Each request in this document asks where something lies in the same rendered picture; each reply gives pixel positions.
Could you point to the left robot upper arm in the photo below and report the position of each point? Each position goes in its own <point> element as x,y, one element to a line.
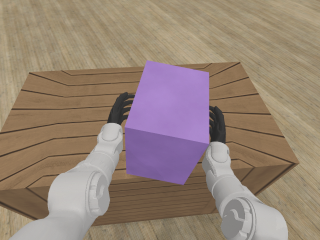
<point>76,199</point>

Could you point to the left robot hand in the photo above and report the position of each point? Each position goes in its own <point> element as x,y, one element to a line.
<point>117,111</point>

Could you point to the carton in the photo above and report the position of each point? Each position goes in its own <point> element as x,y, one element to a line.
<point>167,129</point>

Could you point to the left robot forearm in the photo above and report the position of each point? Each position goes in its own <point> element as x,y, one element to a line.
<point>105,155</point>

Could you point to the pedestal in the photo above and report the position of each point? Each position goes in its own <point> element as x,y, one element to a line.
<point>58,115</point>

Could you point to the right robot forearm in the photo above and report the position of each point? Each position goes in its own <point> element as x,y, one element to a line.
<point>221,181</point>

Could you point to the right robot hand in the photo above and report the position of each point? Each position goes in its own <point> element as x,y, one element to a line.
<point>218,130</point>

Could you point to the right robot upper arm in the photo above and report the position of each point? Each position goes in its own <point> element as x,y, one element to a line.
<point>245,219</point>

